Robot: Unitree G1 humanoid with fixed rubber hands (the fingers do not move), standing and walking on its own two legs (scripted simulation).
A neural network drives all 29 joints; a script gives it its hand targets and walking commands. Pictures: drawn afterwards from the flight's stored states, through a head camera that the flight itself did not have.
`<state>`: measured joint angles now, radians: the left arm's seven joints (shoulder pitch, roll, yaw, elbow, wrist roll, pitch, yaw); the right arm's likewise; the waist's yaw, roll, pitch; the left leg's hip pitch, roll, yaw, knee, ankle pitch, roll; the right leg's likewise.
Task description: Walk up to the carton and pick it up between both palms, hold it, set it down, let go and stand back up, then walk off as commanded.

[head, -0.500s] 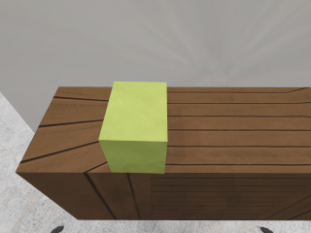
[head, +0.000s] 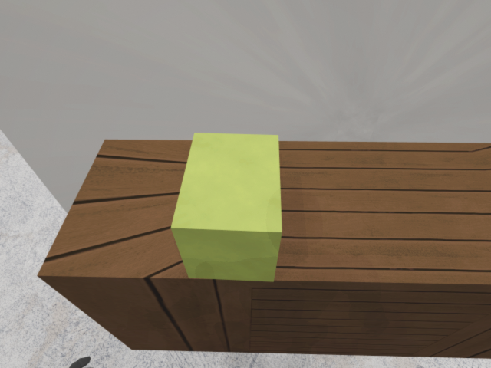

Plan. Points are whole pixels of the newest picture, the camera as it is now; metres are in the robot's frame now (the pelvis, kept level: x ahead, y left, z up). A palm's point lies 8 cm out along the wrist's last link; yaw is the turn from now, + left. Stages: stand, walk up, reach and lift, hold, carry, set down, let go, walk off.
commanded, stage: walk up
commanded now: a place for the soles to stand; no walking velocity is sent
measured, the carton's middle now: (233, 206) +0.42 +0.04 -0.02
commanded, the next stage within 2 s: reach and lift in 0.78 s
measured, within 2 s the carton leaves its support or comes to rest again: neither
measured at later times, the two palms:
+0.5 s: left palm out of the picture +0.09 +0.32 -0.11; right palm out of the picture +0.10 -0.28 -0.11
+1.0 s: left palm (87, 352) +0.16 +0.29 -0.10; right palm (417, 367) +0.15 -0.27 -0.11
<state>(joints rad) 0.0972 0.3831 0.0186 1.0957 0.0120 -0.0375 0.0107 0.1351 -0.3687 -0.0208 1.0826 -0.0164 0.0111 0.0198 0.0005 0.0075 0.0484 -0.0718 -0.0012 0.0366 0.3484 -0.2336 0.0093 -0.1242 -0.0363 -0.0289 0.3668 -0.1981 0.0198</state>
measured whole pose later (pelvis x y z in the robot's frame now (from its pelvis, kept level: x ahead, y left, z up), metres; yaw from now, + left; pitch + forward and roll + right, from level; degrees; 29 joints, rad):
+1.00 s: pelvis -0.01 +0.00 -0.02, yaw +0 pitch -4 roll -2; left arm 0.04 0.31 0.09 0.49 0.08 0.43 -0.01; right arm 0.01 -0.31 -0.10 0.99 -0.03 -0.16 0.06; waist 0.04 0.00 0.15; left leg -0.20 0.04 0.01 0.64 -0.38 0.00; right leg -0.20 0.00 -0.05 0.55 -0.29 0.02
